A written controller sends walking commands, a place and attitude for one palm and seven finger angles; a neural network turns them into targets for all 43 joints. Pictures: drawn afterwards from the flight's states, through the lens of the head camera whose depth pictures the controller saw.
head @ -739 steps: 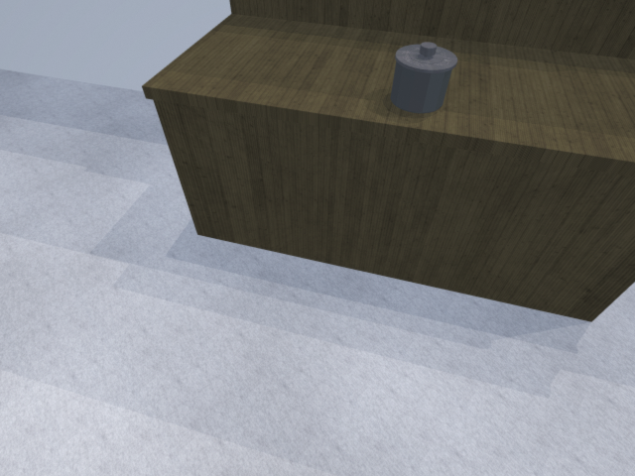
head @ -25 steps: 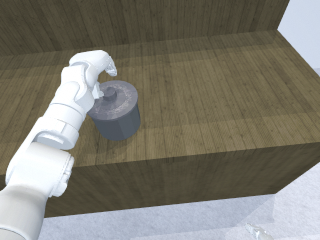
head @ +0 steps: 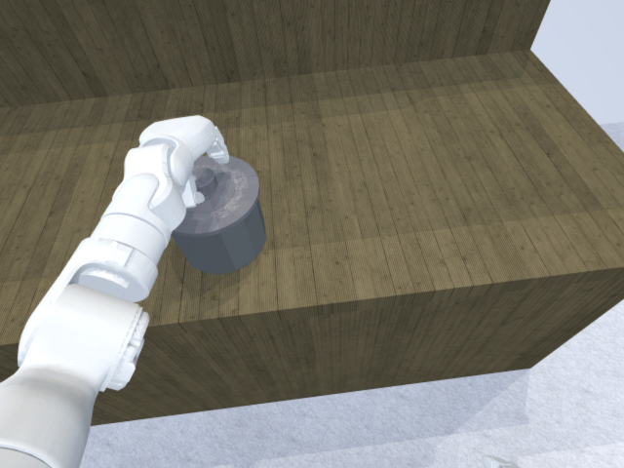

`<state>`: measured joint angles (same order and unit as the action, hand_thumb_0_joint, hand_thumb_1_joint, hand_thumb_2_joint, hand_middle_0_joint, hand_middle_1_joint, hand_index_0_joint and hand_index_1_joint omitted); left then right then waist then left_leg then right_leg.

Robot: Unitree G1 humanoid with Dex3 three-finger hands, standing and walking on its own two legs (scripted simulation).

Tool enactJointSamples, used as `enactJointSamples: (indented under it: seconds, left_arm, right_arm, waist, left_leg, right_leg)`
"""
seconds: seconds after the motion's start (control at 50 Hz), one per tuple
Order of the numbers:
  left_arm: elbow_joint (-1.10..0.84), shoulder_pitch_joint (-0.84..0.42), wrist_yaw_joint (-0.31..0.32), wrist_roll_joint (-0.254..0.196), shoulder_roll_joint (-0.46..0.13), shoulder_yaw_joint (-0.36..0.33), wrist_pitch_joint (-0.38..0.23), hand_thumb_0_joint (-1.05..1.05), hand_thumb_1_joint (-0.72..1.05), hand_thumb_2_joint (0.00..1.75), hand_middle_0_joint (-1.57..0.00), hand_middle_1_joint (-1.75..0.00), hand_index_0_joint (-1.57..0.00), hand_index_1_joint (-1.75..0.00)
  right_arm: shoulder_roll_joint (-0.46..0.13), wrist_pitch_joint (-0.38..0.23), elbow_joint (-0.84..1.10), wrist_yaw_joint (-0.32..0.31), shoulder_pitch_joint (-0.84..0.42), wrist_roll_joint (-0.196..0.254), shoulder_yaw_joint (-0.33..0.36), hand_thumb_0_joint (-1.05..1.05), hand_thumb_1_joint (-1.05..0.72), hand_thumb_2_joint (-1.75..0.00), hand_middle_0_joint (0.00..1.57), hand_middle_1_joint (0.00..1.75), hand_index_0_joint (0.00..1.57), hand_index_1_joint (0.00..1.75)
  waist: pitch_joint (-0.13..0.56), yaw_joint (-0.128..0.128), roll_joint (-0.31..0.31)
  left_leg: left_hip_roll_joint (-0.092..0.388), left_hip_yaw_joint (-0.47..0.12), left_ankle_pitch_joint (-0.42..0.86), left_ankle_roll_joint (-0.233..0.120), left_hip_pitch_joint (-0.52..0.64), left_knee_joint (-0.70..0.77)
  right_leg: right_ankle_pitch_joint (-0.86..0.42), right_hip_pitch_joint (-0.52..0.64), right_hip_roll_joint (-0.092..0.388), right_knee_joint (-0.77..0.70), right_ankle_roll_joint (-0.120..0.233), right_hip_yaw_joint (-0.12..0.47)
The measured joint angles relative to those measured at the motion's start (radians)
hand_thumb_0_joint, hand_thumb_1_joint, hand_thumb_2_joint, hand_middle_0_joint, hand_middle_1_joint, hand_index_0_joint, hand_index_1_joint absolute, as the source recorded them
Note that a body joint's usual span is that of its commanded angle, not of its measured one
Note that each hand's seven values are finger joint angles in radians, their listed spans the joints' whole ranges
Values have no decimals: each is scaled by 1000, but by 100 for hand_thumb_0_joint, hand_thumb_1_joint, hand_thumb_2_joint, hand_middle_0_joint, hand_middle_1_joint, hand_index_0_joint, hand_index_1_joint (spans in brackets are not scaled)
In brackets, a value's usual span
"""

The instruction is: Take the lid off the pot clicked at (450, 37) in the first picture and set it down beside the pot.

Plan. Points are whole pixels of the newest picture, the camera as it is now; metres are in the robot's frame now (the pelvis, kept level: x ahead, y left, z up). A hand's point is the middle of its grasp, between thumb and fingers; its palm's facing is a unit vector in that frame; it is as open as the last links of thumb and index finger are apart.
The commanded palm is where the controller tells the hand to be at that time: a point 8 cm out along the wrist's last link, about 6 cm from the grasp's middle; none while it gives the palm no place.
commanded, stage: lower the open fingers around the knob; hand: left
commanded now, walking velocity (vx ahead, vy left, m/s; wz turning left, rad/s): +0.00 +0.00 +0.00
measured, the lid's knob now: (202, 181) +0.50 +0.16 +0.07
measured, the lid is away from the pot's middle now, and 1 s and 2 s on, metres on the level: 0.00 0.00 0.00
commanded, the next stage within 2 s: close the fingers and squeeze the knob in 0.50 s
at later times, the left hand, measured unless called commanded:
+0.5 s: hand (187, 185) +0.47 +0.17 +0.10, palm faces -0.35 -0.08 -0.93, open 10.2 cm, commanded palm +0.47 +0.17 +0.15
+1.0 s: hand (188, 184) +0.48 +0.17 +0.09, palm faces -0.36 -0.09 -0.93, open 9.5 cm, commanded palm +0.47 +0.17 +0.15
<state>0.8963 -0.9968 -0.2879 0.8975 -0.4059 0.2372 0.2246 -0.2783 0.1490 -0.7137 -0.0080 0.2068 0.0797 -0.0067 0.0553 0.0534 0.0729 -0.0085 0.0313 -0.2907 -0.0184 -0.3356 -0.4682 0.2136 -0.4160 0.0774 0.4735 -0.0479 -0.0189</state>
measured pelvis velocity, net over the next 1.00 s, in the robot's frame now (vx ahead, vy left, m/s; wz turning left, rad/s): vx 0.00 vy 0.01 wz -0.01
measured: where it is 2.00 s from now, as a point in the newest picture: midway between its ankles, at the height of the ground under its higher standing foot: outside the picture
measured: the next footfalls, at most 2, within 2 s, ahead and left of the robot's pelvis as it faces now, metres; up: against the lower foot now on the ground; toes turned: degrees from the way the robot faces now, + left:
none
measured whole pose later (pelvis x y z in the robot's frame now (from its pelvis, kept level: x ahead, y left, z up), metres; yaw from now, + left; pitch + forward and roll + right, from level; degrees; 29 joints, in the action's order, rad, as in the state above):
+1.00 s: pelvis +0.00 +0.01 +0.00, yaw -1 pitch +11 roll +0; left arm 0.99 -1.01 -0.25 0.91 -0.43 0.22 0.18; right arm -0.28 0.16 -0.72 -0.02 0.23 0.08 0.00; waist 0.08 0.07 0.06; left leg 0.00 0.04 -0.31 -0.03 -0.38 -0.50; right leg 0.21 -0.46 0.07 0.48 -0.05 -0.01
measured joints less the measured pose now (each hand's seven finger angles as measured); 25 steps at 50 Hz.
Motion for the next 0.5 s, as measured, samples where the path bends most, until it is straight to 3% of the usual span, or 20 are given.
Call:
enactJointSamples:
  seconds: [0.3, 0.5]
  left_arm:
    - [57, 7, 25, 4, -18, -9, -44, 0, -31, 146, -84, -9, -84, -8]
    - [86, -11, 33, 9, -15, -4, -36, 0, -31, 146, -85, -9, -84, -8]
  right_arm:
    - [-1, 0, -8, -10, 14, 1, 7, 0, -90, -90, 20, 30, 20, 30]
    - [3, 4, -15, -6, 17, -1, 7, 0, -90, -90, 20, 30, 20, 30]
  waist:
    - [11, 7, -13]
    - [21, 13, -13]
  left_leg:
    - [4, 4, -7, -2, -25, -16]
    - [1, 8, -13, -6, -41, -29]
  right_leg:
    - [-4, -19, -4, 0, -2, 4]
    - [-2, -35, -2, 8, -4, 9]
